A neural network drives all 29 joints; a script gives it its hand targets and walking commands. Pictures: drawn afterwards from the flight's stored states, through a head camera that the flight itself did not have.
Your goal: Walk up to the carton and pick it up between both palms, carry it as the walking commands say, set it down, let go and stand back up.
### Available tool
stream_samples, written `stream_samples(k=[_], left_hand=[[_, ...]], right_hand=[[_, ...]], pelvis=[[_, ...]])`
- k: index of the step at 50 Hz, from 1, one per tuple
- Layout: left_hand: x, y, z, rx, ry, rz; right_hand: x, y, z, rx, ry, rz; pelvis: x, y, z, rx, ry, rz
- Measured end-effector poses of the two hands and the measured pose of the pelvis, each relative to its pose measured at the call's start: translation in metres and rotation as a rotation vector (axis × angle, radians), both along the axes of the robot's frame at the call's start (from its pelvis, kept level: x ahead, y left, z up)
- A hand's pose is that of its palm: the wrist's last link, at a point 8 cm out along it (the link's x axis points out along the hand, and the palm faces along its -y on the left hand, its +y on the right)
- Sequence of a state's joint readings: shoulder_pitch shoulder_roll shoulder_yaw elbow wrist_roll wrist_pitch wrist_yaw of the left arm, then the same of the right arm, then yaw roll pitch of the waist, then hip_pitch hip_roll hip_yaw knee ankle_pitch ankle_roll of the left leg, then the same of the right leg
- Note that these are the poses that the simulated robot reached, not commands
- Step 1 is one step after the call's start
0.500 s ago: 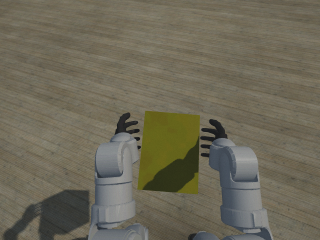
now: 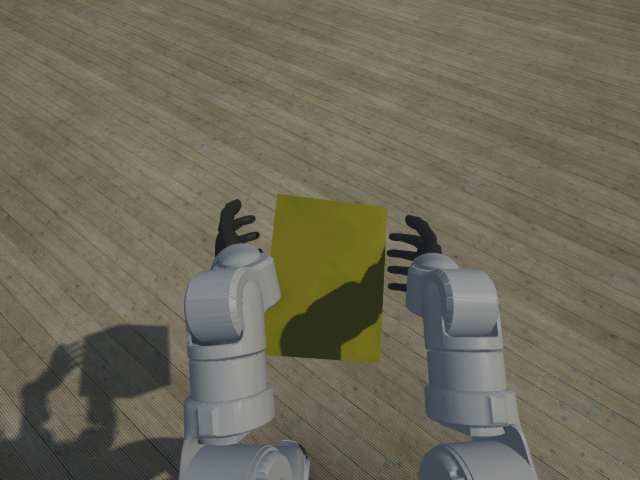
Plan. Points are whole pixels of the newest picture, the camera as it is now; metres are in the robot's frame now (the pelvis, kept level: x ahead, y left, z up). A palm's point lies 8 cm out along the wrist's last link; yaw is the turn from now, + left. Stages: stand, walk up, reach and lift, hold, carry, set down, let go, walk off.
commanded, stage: carry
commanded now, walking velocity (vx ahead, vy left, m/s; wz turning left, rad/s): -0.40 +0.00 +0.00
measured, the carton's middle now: (318, 282) +0.38 +0.08 -0.02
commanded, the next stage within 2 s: none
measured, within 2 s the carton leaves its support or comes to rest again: neither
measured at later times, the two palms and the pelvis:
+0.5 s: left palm out of the picture +0.03 +0.16 +0.05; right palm out of the picture +0.04 -0.05 +0.08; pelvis -0.28 +0.04 +0.01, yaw -1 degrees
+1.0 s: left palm out of the picture -0.10 +0.14 +0.11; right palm out of the picture -0.13 -0.06 +0.12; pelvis -0.44 +0.05 +0.02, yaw -1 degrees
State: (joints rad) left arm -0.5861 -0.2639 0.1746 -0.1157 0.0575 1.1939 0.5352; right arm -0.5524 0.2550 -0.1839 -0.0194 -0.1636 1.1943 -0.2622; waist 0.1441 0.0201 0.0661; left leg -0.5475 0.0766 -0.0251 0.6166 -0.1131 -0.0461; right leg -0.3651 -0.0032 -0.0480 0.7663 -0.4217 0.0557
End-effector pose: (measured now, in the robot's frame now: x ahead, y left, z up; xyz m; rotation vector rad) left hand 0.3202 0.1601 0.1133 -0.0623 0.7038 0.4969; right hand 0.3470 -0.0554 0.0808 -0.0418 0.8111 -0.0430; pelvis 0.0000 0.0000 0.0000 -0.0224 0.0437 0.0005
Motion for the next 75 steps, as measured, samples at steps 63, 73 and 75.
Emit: stream_samples(k=[63,73,75], left_hand=[[-0.501,-0.001,-0.007,0.159,0.334,-0.021],[-0.496,-0.014,-0.007,0.215,0.391,-0.023],[-0.490,-0.017,-0.003,0.154,0.328,-0.047]], right_hand=[[-0.497,0.026,0.050,-0.276,0.073,-0.108],[-0.515,0.012,0.025,-0.268,0.169,-0.131],[-0.515,0.005,0.025,-0.269,0.153,-0.164]], pelvis=[[-0.479,0.028,0.014,0.032,-0.068,0.031],[-0.493,0.023,0.009,0.034,-0.084,0.027],[-0.496,0.020,0.006,0.034,-0.097,0.030]])
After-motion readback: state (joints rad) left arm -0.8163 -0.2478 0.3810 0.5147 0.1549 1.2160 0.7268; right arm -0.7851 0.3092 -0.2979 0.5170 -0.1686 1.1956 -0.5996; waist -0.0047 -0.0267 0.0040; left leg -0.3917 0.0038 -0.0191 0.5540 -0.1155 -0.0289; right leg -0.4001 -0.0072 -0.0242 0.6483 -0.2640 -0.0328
